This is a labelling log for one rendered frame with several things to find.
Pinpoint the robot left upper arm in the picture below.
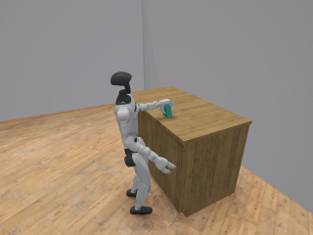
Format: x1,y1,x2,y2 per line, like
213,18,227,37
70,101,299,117
128,92,140,113

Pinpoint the left robot hand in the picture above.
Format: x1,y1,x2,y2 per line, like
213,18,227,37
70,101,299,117
159,99,176,114

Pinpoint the right robot thigh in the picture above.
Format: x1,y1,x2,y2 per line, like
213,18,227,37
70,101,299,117
124,150,151,189

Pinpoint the robot right upper arm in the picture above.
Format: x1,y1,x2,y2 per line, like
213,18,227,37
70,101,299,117
116,106,135,147

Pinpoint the robot left forearm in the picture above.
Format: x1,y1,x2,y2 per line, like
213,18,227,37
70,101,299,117
137,100,161,112

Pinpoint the sponge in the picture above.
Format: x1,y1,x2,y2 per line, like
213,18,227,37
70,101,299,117
163,104,172,118

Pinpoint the robot head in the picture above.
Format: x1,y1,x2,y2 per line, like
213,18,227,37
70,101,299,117
111,71,132,106

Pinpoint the table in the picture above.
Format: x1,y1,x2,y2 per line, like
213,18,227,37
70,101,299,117
131,86,252,217

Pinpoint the right robot hand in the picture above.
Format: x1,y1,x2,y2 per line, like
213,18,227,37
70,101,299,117
155,157,176,174

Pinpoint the robot right forearm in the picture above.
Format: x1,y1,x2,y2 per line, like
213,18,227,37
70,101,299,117
124,139,158,163

